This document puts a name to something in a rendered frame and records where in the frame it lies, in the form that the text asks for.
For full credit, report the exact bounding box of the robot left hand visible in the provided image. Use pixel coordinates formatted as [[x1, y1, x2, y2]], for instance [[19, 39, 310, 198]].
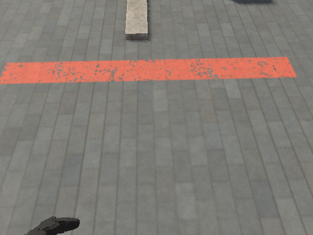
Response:
[[24, 216, 80, 235]]

